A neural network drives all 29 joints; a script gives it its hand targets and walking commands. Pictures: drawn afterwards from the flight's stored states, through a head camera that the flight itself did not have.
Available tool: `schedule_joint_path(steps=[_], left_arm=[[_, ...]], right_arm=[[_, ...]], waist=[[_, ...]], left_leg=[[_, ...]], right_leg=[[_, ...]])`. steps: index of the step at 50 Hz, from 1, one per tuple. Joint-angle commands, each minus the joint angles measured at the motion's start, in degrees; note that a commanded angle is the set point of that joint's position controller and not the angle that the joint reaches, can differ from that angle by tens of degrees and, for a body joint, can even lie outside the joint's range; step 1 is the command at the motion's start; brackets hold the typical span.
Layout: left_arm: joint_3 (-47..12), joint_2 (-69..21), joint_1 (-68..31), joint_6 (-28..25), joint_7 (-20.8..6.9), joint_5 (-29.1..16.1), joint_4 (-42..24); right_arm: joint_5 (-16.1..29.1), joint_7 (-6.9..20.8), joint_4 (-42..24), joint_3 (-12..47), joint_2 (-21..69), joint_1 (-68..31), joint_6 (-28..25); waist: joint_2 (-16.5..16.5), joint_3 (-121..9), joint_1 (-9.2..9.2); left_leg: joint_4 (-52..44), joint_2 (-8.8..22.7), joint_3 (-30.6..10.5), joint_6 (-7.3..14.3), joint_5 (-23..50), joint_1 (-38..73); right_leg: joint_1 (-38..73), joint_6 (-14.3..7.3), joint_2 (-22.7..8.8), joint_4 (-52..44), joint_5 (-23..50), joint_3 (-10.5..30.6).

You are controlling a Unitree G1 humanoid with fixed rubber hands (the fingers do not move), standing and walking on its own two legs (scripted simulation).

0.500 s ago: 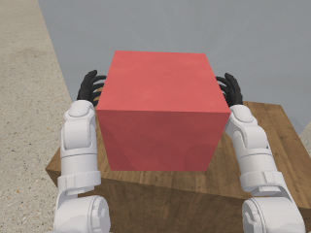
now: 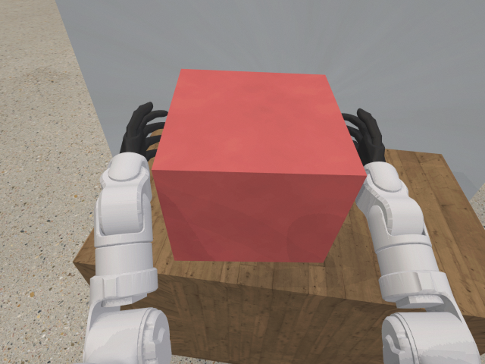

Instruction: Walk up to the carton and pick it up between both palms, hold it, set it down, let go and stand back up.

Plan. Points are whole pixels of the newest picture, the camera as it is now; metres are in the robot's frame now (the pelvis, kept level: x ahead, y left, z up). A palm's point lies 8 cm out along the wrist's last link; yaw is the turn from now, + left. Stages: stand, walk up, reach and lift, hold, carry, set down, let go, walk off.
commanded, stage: hold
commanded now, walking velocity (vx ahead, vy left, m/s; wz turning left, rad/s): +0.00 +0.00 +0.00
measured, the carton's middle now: (251, 165) +0.41 -0.01 +0.13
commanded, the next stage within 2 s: none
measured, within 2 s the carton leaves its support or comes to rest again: neither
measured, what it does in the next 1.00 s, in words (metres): stands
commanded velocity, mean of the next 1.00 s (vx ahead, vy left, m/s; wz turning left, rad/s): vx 0.00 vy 0.00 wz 0.00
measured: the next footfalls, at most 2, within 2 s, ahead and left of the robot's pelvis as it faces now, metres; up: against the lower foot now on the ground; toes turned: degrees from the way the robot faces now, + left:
none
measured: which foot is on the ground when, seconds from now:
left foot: down 0.00-1.00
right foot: down 0.00-1.00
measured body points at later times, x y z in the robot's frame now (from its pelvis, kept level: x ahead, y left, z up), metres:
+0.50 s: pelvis +0.00 +0.00 +0.00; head -0.04 +0.01 +0.45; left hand +0.36 +0.18 +0.20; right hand +0.37 -0.18 +0.19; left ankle +0.03 +0.11 -0.75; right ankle +0.02 -0.12 -0.75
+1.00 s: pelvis +0.00 -0.01 +0.00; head -0.05 +0.02 +0.45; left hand +0.37 +0.18 +0.20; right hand +0.37 -0.18 +0.19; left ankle +0.03 +0.11 -0.75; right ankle +0.02 -0.12 -0.75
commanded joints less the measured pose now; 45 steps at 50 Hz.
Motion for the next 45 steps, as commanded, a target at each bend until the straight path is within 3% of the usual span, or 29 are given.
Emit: schedule_joint_path(steps=[1, 5, 9, 13, 14, 17, 19, 20, 22, 24, 26, 27, 30, 32, 38, 39, 42, 45], left_arm=[[-24.42, -23.48, -28.49, -3.8, -6.76, -9.04, -7.95], [-20.47, -21.05, -28.83, -2.04, -7.95, -5.72, -4.83], [-21.6, -22.01, -32.66, -1.78, -8.79, -6.88, -6.56], [-24.31, -23.6, -31.43, -2.59, -8.26, -8.77, -7.43], [-24.12, -22.85, -30.55, -2.61, -8.26, -9.24, -7.36], [-25.79, -23.85, -28.63, -3.34, -7.87, -9.79, -9.42], [-26.32, -23.57, -27.59, -3.69, -7.64, -10.31, -11.22], [-25.2, -22.62, -27.2, -3.23, -7.84, -9.1, -8.62], [-22.59, -20.81, -27.53, -3.05, -8.14, -8.27, -7.01], [-19.73, -19.2, -27.75, -2.62, -8.77, -6.49, -2.99], [-17.92, -18.79, -28.51, -2.33, -9.5, -5.26, -1.8], [-20.31, -21.06, -30.34, -2.65, -9.35, -6.59, -5.18], [-23.47, -22.13, -31.98, -3.34, -8.76, -8.94, -7.52], [-26.04, -24.65, -30.62, -3.84, -7.91, -10.44, -10.51], [-24.18, -22.76, -28.59, -2.99, -7.59, -8.83, -7.62], [-23.28, -22.13, -29.09, -2.92, -7.8, -7.92, -6.12], [-23.11, -22.11, -30.56, -3.0, -8.09, -8.05, -6.21], [-20.02, -20.8, -31.5, -2.91, -8.52, -6.69, -1.72]], right_arm=[[5.8, 8.38, -19.67, 22.82, 26.01, -40.48, -4.24], [4.54, 8.51, -11.81, 20.17, 24.68, -37.45, -1.99], [4.14, 8.86, -11.47, 19.01, 25.77, -39.48, -2.27], [5.52, 8.47, -16.18, 19.95, 26.04, -41.01, -3.47], [5.92, 8.15, -17.28, 20.34, 26.13, -41.26, -3.57], [6.49, 7.53, -21.17, 22.74, 26.89, -41.37, -4.04], [6.69, 7.3, -22.85, 23.73, 27.26, -39.85, -4.07], [6.55, 7.07, -20.98, 23.4, 26.59, -38.77, -3.29], [6.31, 7.19, -19.06, 23.76, 26.04, -39.82, -2.54], [4.01, 7.43, -15.53, 21.06, 25.14, -38.67, -1.79], [3.52, 7.9, -12.41, 19.76, 25.29, -38.84, -1.71], [3.68, 7.93, -15.35, 21.05, 27.11, -39.29, -2.65], [4.98, 8.14, -16.5, 21.39, 26.67, -40.08, -3.25], [6.04, 7.99, -20.44, 22.97, 27.46, -41.05, -4.38], [5.37, 8.14, -17.25, 20.66, 25.5, -38.79, -3.16], [4.85, 8.18, -17.16, 20.92, 25.3, -39.98, -3.08], [3.96, 8.38, -13.92, 19.55, 26.11, -39.01, -2.97], [3.16, 8.86, -11.98, 18.37, 25.37, -40.36, -2.76]], waist=[[0.78, -25.81, 0.26], [1.14, -14.19, -0.15], [3.96, -15.94, -0.45], [4.77, -21.54, -2.38], [4.08, -22.22, -1.29], [3.14, -25.06, -1.34], [1.24, -27.55, -0.36], [1.61, -23.54, -0.55], [-1.17, -21.47, 0.51], [-1.65, -15.97, 0.14], [0.0, -12.92, 1.27], [-0.24, -17.63, 0.76], [3.3, -22.25, -0.25], [3.23, -27.4, -0.61], [2.87, -21.05, -1.14], [1.28, -19.86, -0.4], [2.74, -18.4, -0.6], [1.12, -14.66, 0.08]], left_leg=[[0.14, -1.72, 0.47, -1.51, 16.01, 8.12], [-2.93, -1.6, 1.54, -0.91, 6.46, 4.22], [-2.65, -1.37, 2.03, -1.21, 4.5, 4.05], [0.07, -1.4, 0.95, -2.26, 11.62, 6.88], [0.08, -1.54, 0.86, -1.94, 12.86, 7.05], [1.28, -1.96, 0.68, -2.43, 16.1, 7.36], [1.18, -1.69, 0.49, -2.35, 19.29, 8.66], [0.79, -2.17, 0.86, -1.88, 17.01, 7.36], [-1.26, -1.87, 0.9, -1.04, 11.9, 4.79], [-2.79, -1.89, 1.29, 0.08, 4.34, 2.78], [-4.36, -1.62, 2.21, -0.04, 1.43, 1.16], [-3.34, -1.58, 2.43, -0.24, 4.21, 3.45], [-1.15, -1.48, 1.6, -1.59, 11.08, 6.21], [0.67, -1.44, 1.28, -2.56, 17.07, 9.91], [-1.19, -1.42, 0.9, -1.56, 9.64, 5.77], [-1.74, -1.47, 1.03, -0.75, 7.32, 4.22], [-2.55, -1.25, 1.33, -1.21, 5.76, 3.97], [-3.68, -1.46, 1.89, -0.29, 1.11, 1.75]], right_leg=[[7.34, 1.35, 2.95, -0.14, 12.53, -1.91], [4.77, 0.83, 1.8, -1.45, 3.92, -1.55], [3.96, 0.11, 1.55, -1.09, 1.86, -1.17], [6.1, 0.08, 2.2, -0.13, 8.15, -1.75], [6.17, 0.15, 2.18, -0.14, 8.9, -1.45], [8.2, 0.96, 2.19, 0.73, 14.53, -2.02], [9.21, 1.32, 2.7, 1.02, 17.97, -1.84], [8.54, 1.59, 2.07, 0.28, 16.88, -1.62], [8.78, 1.61, 2.13, -0.37, 13.31, -1.3], [6.26, 1.43, 1.49, -1.55, 5.78, -1.18], [5.58, 0.92, 1.42, -2.13, 1.83, -0.84], [6.1, 0.78, 1.48, -1.71, 4.03, -0.98], [6.75, 0.29, 2.61, -0.51, 7.35, -1.68], [7.05, 0.49, 3.01, 0.23, 12.87, -1.92], [5.7, 0.35, 2.24, -1.0, 6.43, -1.46], [5.59, 0.69, 1.98, -1.33, 5.72, -1.32], [5.11, 0.38, 1.77, -1.17, 3.43, -1.44], [4.03, 0.3, 1.36, -2.1, -0.48, -0.98]])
